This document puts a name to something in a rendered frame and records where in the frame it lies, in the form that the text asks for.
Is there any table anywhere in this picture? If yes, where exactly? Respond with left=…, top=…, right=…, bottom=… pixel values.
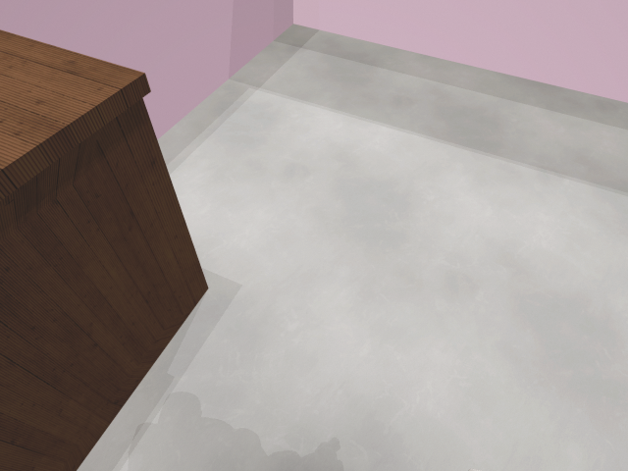
left=0, top=29, right=208, bottom=471

